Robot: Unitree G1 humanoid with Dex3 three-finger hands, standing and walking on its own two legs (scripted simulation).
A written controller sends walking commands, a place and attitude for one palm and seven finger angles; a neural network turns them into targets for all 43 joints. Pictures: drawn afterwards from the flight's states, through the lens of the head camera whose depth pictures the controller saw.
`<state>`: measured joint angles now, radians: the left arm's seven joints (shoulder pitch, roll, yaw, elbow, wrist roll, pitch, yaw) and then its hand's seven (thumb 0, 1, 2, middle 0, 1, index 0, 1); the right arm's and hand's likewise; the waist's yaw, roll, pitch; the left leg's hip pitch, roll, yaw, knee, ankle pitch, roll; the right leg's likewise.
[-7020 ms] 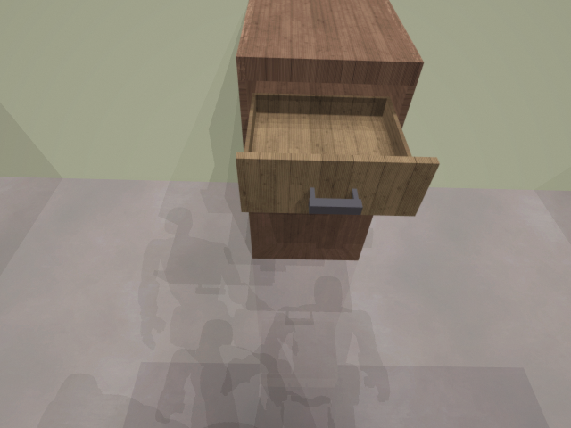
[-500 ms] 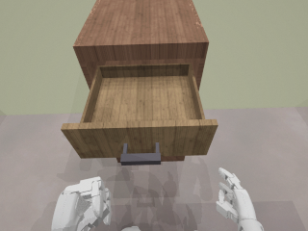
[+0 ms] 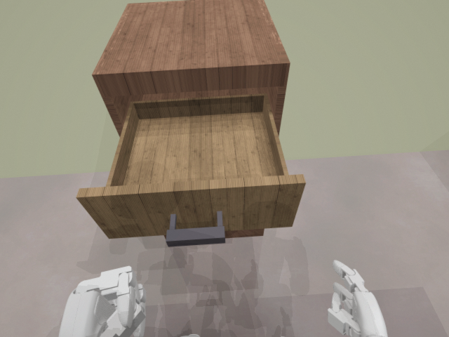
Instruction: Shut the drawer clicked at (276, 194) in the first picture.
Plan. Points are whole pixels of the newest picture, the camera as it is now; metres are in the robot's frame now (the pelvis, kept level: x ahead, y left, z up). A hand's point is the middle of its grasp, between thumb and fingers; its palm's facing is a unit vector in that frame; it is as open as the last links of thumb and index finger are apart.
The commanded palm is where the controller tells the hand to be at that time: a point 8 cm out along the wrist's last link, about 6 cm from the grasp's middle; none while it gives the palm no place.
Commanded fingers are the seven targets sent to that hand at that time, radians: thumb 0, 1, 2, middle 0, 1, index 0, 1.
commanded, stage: raise the hand and make a fist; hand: left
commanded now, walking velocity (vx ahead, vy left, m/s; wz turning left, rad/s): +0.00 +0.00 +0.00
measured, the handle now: (196, 226) +0.32 +0.08 +0.01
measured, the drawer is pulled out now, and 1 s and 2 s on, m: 0.30 0.30 0.29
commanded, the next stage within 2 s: bring the fist close to the handle in 0.02 s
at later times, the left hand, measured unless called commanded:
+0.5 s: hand (170, 300) +0.17 +0.09 +0.08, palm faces +0.08 -1.00 +0.05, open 3.3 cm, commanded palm +0.13 +0.13 +0.07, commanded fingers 0.00 0.90 0.90 -1.40 -1.60 -1.40 -1.60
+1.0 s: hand (207, 291) +0.20 +0.05 +0.03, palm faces +0.03 -1.00 +0.04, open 3.3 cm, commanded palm +0.17 +0.09 +0.02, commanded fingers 0.00 0.90 0.90 -1.40 -1.60 -1.40 -1.60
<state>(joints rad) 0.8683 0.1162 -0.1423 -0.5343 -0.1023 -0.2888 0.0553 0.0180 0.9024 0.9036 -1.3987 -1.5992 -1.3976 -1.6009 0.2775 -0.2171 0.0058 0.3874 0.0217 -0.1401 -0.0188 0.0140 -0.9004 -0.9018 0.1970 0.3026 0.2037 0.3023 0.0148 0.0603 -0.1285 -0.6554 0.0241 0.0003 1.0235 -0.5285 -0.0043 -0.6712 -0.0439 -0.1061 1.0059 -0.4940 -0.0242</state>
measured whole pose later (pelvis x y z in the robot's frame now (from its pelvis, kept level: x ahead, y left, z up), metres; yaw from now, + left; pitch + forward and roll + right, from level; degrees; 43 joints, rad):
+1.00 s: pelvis -0.01 +0.00 -0.03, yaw +0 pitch +17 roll +0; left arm 0.53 0.00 -0.35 -0.19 0.08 -0.38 0.24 0.02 0.90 0.90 -1.40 -1.60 -1.40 -1.60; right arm 0.22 -0.20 0.03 0.39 -0.03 -0.09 0.03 0.01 -0.90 -0.90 0.20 0.30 0.20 0.30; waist -0.01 0.03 -0.16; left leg -0.91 0.02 0.00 1.20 -0.58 -0.01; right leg -0.94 -0.06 -0.09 1.20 -0.55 -0.03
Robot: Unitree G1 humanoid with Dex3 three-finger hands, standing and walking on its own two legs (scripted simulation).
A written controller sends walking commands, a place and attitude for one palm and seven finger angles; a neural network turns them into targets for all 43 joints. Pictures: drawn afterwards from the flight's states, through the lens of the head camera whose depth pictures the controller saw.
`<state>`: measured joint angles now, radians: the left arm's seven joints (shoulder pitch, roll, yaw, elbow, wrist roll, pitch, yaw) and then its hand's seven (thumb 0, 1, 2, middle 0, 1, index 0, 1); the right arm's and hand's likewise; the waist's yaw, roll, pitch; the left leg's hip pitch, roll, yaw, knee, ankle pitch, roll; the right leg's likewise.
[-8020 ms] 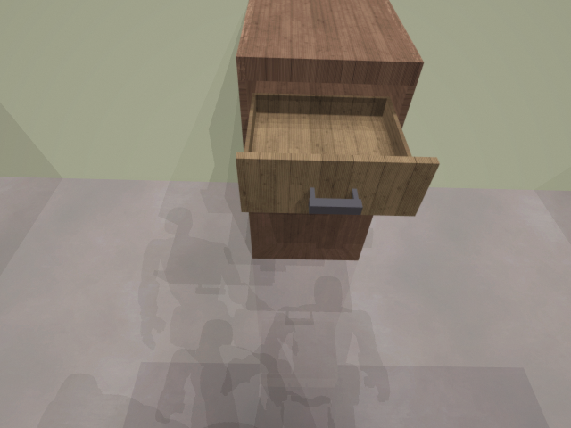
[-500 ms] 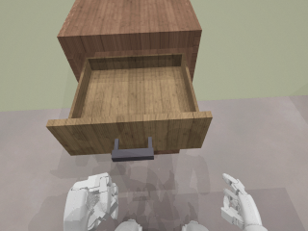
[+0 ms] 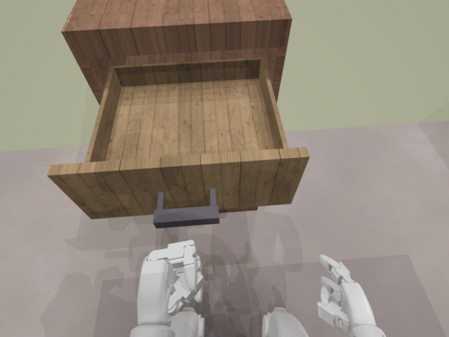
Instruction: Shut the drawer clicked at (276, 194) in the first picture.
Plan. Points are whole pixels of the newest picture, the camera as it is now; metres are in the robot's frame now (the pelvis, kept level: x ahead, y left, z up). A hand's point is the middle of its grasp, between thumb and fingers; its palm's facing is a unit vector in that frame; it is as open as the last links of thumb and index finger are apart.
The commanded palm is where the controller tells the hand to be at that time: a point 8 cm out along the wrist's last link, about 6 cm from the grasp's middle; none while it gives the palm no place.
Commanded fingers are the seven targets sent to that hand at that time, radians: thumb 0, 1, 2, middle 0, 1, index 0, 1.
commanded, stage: bring the fist close to the handle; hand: left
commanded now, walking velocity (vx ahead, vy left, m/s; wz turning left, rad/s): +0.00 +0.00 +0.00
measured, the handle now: (187, 206) +0.33 +0.08 +0.04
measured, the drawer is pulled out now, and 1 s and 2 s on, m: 0.30 0.29 0.17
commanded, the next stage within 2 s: push the drawer shut in 0.52 s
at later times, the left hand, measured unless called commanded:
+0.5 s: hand (202, 267) +0.23 +0.05 +0.05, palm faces +0.05 -1.00 +0.04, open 3.3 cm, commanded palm +0.19 +0.09 +0.05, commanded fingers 0.00 0.90 0.90 -1.40 -1.60 -1.40 -1.60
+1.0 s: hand (207, 246) +0.26 +0.04 +0.05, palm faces +0.03 -1.00 +0.02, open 3.1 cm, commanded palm +0.24 +0.09 +0.05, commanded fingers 0.00 0.90 0.90 -1.40 -1.60 -1.40 -1.60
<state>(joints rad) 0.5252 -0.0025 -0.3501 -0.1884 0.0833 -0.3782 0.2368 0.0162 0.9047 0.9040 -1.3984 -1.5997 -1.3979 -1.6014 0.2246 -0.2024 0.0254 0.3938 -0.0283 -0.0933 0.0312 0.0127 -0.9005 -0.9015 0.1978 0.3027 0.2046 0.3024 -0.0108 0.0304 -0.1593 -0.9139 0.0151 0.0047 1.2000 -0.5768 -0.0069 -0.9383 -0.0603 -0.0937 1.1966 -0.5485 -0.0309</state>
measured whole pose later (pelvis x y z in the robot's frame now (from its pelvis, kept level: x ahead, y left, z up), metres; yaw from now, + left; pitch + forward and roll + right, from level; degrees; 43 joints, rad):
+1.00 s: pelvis +0.00 +0.01 +0.00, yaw +0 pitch +18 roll +0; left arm 0.24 -0.01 -0.34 0.01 0.09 -0.38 0.34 -0.02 0.89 0.93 -1.40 -1.60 -1.40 -1.60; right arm 0.20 -0.20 0.03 0.46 -0.03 -0.05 0.03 0.01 -0.90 -0.90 0.20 0.30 0.20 0.30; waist -0.02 0.04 -0.15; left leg -0.95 0.01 0.01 1.19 -0.56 0.00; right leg -0.97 -0.06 -0.09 1.18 -0.53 -0.02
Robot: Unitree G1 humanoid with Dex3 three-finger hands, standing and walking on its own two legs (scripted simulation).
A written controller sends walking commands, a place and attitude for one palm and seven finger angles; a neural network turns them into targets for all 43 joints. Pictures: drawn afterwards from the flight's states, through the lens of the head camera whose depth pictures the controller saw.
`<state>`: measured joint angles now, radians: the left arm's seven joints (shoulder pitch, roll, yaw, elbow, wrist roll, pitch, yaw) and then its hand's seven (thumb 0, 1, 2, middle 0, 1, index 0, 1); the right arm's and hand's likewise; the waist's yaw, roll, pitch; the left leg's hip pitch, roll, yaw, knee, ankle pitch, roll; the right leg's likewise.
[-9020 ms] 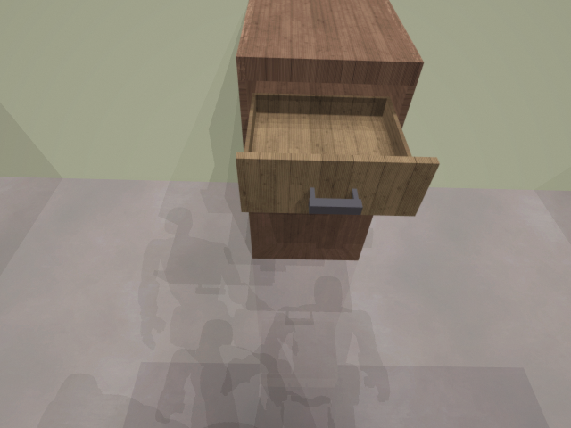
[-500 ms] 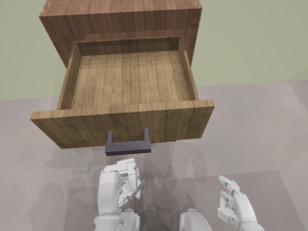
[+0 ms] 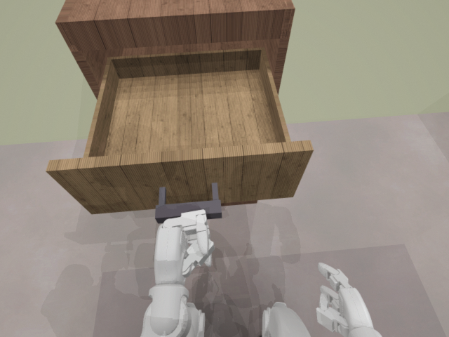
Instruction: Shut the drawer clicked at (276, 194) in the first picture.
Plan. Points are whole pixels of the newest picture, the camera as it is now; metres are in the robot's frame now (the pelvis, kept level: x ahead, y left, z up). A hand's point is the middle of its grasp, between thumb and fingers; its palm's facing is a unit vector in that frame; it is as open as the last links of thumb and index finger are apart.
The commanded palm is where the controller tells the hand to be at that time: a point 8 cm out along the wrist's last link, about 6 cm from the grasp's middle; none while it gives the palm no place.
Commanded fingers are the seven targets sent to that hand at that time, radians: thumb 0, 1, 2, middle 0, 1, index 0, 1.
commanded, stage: push the drawer shut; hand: left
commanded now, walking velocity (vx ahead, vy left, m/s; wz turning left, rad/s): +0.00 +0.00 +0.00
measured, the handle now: (189, 200) +0.34 +0.08 +0.04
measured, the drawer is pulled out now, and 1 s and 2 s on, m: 0.29 0.17 0.04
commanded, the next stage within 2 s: none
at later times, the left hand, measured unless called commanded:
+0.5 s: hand (210, 210) +0.32 +0.04 +0.05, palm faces +0.04 -1.00 -0.02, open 3.0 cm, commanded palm +0.31 +0.09 +0.05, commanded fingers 0.00 0.90 0.90 -1.40 -1.60 -1.40 -1.60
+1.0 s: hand (210, 177) +0.38 +0.04 +0.05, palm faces +0.07 -1.00 -0.03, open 3.0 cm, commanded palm +0.36 +0.09 +0.05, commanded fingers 0.00 0.90 0.90 -1.40 -1.60 -1.40 -1.60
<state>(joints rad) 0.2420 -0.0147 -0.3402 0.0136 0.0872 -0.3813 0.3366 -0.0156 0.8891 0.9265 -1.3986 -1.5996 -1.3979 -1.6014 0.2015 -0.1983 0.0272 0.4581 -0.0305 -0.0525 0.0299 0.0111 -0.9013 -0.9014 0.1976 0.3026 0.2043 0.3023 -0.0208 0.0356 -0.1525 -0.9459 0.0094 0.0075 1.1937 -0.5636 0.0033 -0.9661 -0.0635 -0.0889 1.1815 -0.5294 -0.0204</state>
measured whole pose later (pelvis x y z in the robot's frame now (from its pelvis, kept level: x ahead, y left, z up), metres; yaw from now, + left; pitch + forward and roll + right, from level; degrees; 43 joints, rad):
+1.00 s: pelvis -0.01 +0.00 +0.01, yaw -1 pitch +19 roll +0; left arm -0.39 0.02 -0.08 0.61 0.00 -0.46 0.37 -0.03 0.91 0.98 -1.40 -1.60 -1.40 -1.60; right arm 0.23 -0.22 0.00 0.60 -0.05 0.01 0.04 0.01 -0.90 -0.90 0.20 0.30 0.20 0.30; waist -0.09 0.03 -0.13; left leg -0.96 0.02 0.03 1.13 -0.50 0.01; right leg -0.99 -0.05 -0.07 1.12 -0.46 -0.02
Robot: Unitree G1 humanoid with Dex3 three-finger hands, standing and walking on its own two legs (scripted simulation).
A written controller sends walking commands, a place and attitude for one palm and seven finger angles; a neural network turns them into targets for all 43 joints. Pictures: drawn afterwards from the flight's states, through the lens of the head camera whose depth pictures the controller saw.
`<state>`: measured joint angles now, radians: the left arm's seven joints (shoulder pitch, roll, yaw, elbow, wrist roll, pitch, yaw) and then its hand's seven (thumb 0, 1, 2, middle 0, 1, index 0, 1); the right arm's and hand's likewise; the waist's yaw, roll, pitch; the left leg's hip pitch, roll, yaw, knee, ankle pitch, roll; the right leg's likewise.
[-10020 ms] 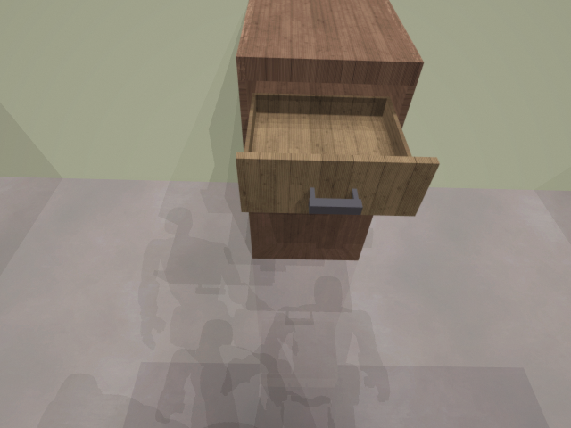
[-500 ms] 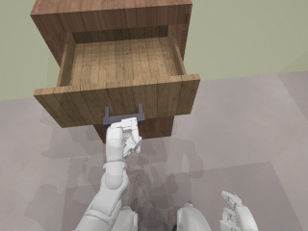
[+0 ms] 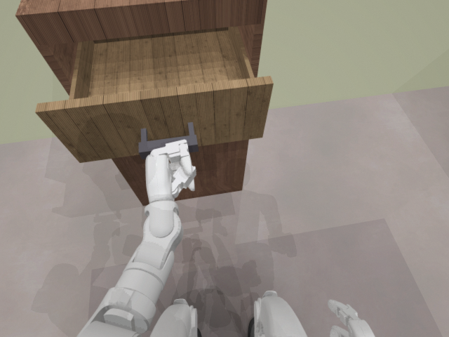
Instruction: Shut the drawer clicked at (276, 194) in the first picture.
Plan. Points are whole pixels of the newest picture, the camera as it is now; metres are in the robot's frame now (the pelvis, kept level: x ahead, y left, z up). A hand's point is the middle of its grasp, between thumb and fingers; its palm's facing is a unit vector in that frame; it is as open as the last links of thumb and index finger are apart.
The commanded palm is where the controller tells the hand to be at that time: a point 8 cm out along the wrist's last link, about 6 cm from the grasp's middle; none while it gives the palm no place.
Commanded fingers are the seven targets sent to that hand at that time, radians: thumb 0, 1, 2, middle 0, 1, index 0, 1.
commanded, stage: push the drawer shut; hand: left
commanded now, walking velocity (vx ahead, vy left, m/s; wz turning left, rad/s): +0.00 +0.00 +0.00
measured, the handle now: (168, 138) +0.47 +0.10 +0.04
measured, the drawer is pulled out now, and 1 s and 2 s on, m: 0.17 0.04 0.00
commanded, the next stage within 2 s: pull the fist back off the drawer in 1.68 s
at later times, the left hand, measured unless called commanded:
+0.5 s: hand (189, 144) +0.45 +0.06 +0.04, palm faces +0.13 -0.99 -0.03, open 3.1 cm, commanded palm +0.43 +0.11 +0.04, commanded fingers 0.00 0.90 0.90 -1.40 -1.60 -1.40 -1.60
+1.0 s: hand (187, 115) +0.52 +0.06 +0.04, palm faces +0.15 -0.99 -0.03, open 3.2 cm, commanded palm +0.50 +0.11 +0.04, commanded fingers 0.00 0.90 0.90 -1.40 -1.60 -1.40 -1.60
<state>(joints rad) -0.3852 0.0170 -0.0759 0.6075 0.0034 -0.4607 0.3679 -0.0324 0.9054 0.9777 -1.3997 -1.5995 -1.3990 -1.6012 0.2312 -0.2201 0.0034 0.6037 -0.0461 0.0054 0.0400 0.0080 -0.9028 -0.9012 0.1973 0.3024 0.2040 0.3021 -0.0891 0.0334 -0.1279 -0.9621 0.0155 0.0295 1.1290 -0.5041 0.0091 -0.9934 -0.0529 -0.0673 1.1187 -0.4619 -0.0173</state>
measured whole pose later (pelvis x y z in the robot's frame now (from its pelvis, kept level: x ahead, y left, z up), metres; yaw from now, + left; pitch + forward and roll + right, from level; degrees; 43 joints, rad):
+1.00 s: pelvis +0.00 +0.01 -0.01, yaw -1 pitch +26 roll -1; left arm -0.94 0.21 0.27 1.19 0.06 -0.57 0.33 0.01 0.90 0.98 -1.40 -1.60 -1.40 -1.60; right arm 0.36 -0.24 0.00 0.67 -0.09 0.01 0.07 0.00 -0.90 -0.90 0.20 0.30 0.20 0.30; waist -0.21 0.04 -0.14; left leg -1.12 0.03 0.04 1.17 -0.50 0.02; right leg -1.15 -0.04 -0.05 1.14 -0.44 -0.01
